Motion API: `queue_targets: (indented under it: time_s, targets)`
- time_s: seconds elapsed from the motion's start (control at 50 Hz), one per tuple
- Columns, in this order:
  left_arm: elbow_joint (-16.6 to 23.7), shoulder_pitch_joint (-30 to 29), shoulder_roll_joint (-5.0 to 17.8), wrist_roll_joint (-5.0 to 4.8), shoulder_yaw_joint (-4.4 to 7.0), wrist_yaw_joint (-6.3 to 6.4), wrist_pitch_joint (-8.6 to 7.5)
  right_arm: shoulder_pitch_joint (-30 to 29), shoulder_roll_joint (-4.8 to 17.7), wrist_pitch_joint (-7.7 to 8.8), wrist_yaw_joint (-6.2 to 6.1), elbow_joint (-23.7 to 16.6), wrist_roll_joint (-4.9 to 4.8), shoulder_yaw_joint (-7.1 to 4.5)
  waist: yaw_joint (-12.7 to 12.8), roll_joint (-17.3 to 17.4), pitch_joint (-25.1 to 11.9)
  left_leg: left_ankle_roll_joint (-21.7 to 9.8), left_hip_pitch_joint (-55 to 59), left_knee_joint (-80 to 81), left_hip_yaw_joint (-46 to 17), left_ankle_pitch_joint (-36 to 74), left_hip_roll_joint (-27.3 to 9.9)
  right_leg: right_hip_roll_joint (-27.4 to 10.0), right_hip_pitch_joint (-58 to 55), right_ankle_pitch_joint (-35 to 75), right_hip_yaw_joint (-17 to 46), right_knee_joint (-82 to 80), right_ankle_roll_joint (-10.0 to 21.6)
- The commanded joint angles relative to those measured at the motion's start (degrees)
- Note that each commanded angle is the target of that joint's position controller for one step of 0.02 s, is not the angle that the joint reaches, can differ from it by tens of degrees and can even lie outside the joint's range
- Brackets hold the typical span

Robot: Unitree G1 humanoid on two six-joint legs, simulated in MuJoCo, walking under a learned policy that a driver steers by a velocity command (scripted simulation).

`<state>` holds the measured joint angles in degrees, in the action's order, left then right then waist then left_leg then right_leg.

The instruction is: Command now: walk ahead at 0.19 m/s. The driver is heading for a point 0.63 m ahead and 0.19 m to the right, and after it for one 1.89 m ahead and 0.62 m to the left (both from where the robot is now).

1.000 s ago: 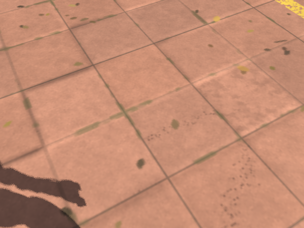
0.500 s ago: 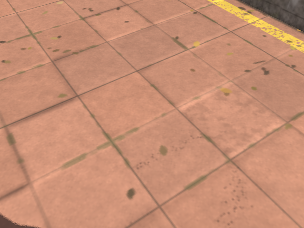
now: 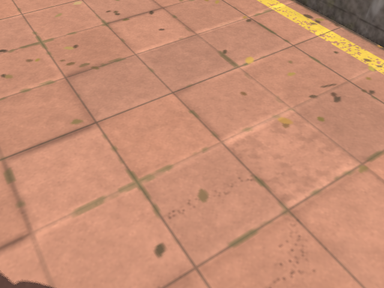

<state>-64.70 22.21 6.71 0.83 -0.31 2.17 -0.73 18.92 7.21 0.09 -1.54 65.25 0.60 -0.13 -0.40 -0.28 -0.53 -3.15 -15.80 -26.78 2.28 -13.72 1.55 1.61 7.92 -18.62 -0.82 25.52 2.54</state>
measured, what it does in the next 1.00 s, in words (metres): walks ahead, turning right: right foot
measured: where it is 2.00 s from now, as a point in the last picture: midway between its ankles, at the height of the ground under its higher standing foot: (217, 268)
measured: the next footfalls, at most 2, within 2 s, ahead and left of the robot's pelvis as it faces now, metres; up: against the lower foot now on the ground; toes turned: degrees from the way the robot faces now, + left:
right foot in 0.70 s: +0.44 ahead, -0.04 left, +0.00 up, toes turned -16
left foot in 1.22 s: +0.78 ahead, -0.02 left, +0.00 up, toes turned -21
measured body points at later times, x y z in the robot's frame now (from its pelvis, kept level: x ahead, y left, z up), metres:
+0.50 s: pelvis +0.17 +0.05 +0.00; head +0.19 +0.06 +0.45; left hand +0.28 +0.27 -0.15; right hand +0.07 -0.16 -0.14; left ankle +0.08 +0.11 -0.74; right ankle +0.26 -0.08 -0.67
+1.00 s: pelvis +0.45 -0.02 +0.00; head +0.47 -0.04 +0.45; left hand +0.52 +0.24 -0.13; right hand +0.53 -0.30 -0.11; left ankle +0.64 +0.12 -0.67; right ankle +0.40 -0.03 -0.74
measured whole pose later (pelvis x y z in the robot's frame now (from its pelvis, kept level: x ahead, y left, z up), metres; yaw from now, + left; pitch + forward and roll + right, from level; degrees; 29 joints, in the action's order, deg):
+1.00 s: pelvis +0.45 -0.02 +0.00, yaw -21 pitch +1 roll +0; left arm -56.0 21.7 13.0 0.0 4.1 -0.1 -3.6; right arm 4.3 12.4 2.5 0.7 46.9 2.5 -2.5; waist 3.0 1.3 2.3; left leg 2.1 -39.4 -52.2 -2.7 -6.8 -7.8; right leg 9.4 5.4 -11.8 2.8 16.8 8.9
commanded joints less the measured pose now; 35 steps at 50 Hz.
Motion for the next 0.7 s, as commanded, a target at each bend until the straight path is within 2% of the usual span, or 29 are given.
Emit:
queue_targets:
  time_s: [0.02, 0.04, 0.06, 0.08, 0.12, 0.16, 0.18, 0.2, 0.22, 0.24, 0.26, 0.28, 0.3, 0.32, 0.36, 0.4, 0.48, 0.54, 0.58, 0.62, 0.64, 0.66, 0.68, 0.7]
  targets:
    - [0.4, 8.0, 7.0, 0.02, 1.84, -0.06, 0.09, -0.8, 3.5, 0.40, 0.59, -3.2, 0.46, -0.85, 2.4, -5.3, 11.0, -1.2, -9.1, -2.7, -2.4, -17.1, -0.5, -10.1, 6.9, -27.6, 15.5, -14.2, 6.7]
    - [0.0, 9.0, 8.4, 0.05, 2.54, 0.02, -0.09, -2.6, 2.2, 0.86, 1.01, -4.3, 0.92, -0.66, 3.0, -8.4, 11.6, -0.6, -12.0, -9.0, 1.2, -10.2, 0.7, -14.7, 4.4, -28.5, 20.8, -17.9, 8.6]
    - [0.1, 8.3, 9.3, 0.17, 3.13, 0.09, -0.34, -3.8, 2.6, 1.39, 1.35, -5.4, 1.58, -0.82, 3.0, -8.9, 12.2, -0.7, -14.1, -13.9, 1.2, -6.8, -1.3, -18.1, 3.6, -26.1, 23.6, -19.7, 10.3]
    - [0.4, 7.8, 9.4, 0.34, 3.40, 0.03, -0.71, -4.4, 3.8, 1.95, 1.67, -6.2, 1.57, -1.27, 2.7, -7.4, 11.7, -0.8, -16.1, -16.3, 0.5, -7.6, -2.5, -19.0, 2.1, -23.0, 23.9, -20.1, 11.0]
    - [0.8, 6.4, 9.7, 0.52, 3.81, -0.20, -1.54, -4.4, 4.5, 2.98, 2.27, -7.4, 1.24, -1.76, 1.5, -6.2, 11.0, -1.1, -16.0, -15.1, -0.1, -9.1, -3.6, -18.1, 0.4, -18.2, 20.8, -18.3, 10.5]
    - [1.2, 4.5, 9.3, 0.17, 3.96, -0.38, -2.16, -3.4, 3.8, 3.80, 2.47, -7.9, 0.56, -1.97, -0.1, -6.1, 11.0, -1.3, -8.0, -8.1, 2.1, -7.6, -2.3, -15.2, 3.9, -13.6, 15.9, -15.5, 9.1]
    - [1.6, 2.9, 9.4, -0.10, 4.08, -0.46, -2.26, 0.3, 3.0, 4.07, 2.44, -6.7, 0.26, -2.08, -2.0, -5.1, 10.5, -1.4, 0.2, -2.9, 3.9, -4.8, -0.6, -13.2, 8.2, -12.1, 12.8, -12.7, 8.2]
    - [2.0, 2.3, 9.1, -0.01, 4.09, -0.55, -2.45, 5.9, 3.3, 4.26, 2.22, -4.5, 0.05, -2.56, -4.0, -3.2, 9.3, -1.2, 9.9, 0.4, 4.2, -3.6, 1.2, -10.9, 13.2, -9.6, 10.3, -7.9, 7.4]
    - [2.8, 1.1, 7.3, 0.29, 3.57, -0.85, -3.09, 13.0, 5.6, 4.73, 1.64, -2.6, 0.41, -3.49, -6.9, 2.4, 6.9, -2.0, 20.4, 4.7, -3.1, -6.5, -3.5, -7.4, 19.6, -4.1, 5.3, 3.1, 5.7]
    - [5.5, 0.3, 2.3, -0.14, 2.23, -1.67, -3.81, 20.6, 12.3, 4.90, 0.94, -1.7, 0.69, -5.05, -8.6, 17.8, 2.8, -6.4, 28.7, 16.1, -27.8, -22.6, -18.4, 0.2, 30.3, -7.4, -3.8, 23.5, 2.5]
    - [7.0, -1.8, 6.8, 1.37, 3.35, -2.26, -3.83, 22.3, 12.5, 4.00, 0.91, -0.2, 0.50, -5.15, -7.7, 16.3, 4.6, -10.8, 24.8, 20.1, -40.1, -26.7, -24.0, 0.5, 35.8, -12.3, -1.9, 35.3, 3.1]
    - [7.8, -5.1, 7.6, 1.95, 3.66, -2.83, -3.74, 15.0, 9.9, 3.85, 0.97, -2.6, 0.83, -4.30, -4.2, 6.7, 8.9, -10.3, 19.2, 19.3, -35.0, -26.2, -22.6, -3.6, 37.2, -7.0, 0.9, 40.1, 3.9]
    - [7.7, -5.6, 5.9, 1.40, 3.28, -3.39, -3.94, 9.9, 9.3, 4.30, 1.21, -4.4, 0.81, -4.06, -2.3, 3.0, 9.5, -9.0, 15.2, 19.8, -28.7, -20.5, -20.5, -5.1, 35.6, -1.4, 2.1, 39.9, 3.9]
    - [7.2, -4.9, 5.0, 0.91, 3.22, -3.74, -4.00, 7.2, 8.7, 4.78, 1.14, -5.4, 0.67, -3.77, -0.6, 1.8, 8.9, -7.4, 13.4, 20.8, -23.0, -14.1, -18.4, -6.1, 33.1, 2.4, 2.5, 38.3, 3.5]
    - [6.5, -3.6, 5.2, 1.15, 3.55, -4.12, -3.13, 7.6, 6.4, 5.70, 0.63, -4.8, 0.50, -2.83, 0.5, 2.4, 7.2, -5.3, 13.9, 20.8, -13.9, -1.1, -15.4, -5.7, 31.1, 6.0, 1.7, 37.1, 2.5]
    - [7.2, -5.3, 5.2, 0.87, 3.76, -4.16, -2.31, 11.0, 6.0, 6.19, 0.29, -3.3, 0.46, -2.38, 0.5, 3.5, 6.7, -4.2, 16.4, 19.3, -7.7, 11.8, -14.3, -4.7, 33.5, 8.1, 1.1, 37.1, 2.3]
    - [11.5, -15.3, 4.3, 0.55, 3.16, -4.23, -1.85, 12.0, 5.6, 6.57, 0.04, -3.0, 0.69, -1.59, -0.3, 4.3, 8.4, -3.2, 14.9, 19.0, 0.4, 25.4, -12.8, -3.4, 35.0, 13.8, -1.9, 28.5, 1.9]
    - [14.6, -22.3, 3.4, 0.32, 2.28, -4.62, -1.87, 12.2, 6.3, 6.86, -0.40, -2.8, 0.47, -1.37, -1.2, 4.9, 9.7, -2.7, 13.0, 19.2, 4.7, 30.9, -12.4, -2.3, 29.0, 17.2, -6.5, 16.0, 2.4]
    - [15.6, -23.2, 4.4, 0.31, 2.41, -4.64, -1.81, 12.9, 7.8, 7.03, -0.78, -2.4, 0.36, -1.59, -0.8, 5.1, 9.0, -2.3, 15.6, 16.3, 6.7, 41.6, -13.5, -0.7, 24.8, 16.6, -8.7, 11.7, 4.0]
    - [14.9, -19.0, 6.2, 0.46, 3.15, -4.23, -1.90, 12.3, 9.5, 7.01, -1.41, -2.4, 0.13, -2.08, 1.6, 6.0, 5.7, -1.6, 19.1, 8.5, 8.6, 58.2, -14.3, 2.3, 18.9, 13.8, -10.6, 10.8, 6.4]
    - [13.7, -14.4, 7.3, 0.57, 3.74, -3.99, -2.03, 11.5, 10.4, 6.72, -1.74, -2.6, 0.22, -2.42, 3.8, 6.7, 3.1, -1.5, 20.0, 1.6, 9.4, 64.0, -14.8, 3.8, 14.6, 11.3, -10.9, 10.9, 7.9]
    - [11.7, -8.1, 8.6, 0.64, 4.54, -3.77, -2.18, 10.6, 11.4, 6.30, -1.79, -3.2, 0.36, -2.80, 6.4, 7.4, -0.4, -1.8, 19.8, -7.4, 9.3, 64.9, -15.6, 4.7, 8.6, 9.6, -10.1, 9.8, 9.5]
    - [9.6, -1.1, 10.3, 1.12, 5.57, -3.54, -2.41, 9.2, 12.1, 6.03, -1.39, -3.9, 0.28, -3.14, 10.0, 7.0, -3.5, -1.9, 15.7, -19.4, 9.7, 57.5, -15.0, 4.8, -0.4, 9.8, -8.1, 5.1, 11.5]
    - [8.9, 4.3, 14.4, 1.74, 7.17, -2.98, -2.26, 7.7, 11.4, 5.99, -0.60, -5.9, 0.33, -3.16, 12.6, 2.0, -7.4, -1.5, 4.9, -38.2, 10.5, 36.2, -12.1, -4.2, -10.8, 1.3, 4.6, 1.8, 14.9]
Velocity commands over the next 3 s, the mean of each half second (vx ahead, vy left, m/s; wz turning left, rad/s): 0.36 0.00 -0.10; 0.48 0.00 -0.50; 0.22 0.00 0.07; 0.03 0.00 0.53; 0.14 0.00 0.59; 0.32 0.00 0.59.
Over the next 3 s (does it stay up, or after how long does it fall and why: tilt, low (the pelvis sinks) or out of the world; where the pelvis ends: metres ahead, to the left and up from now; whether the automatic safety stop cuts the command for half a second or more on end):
stays up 0.87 0.00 0.00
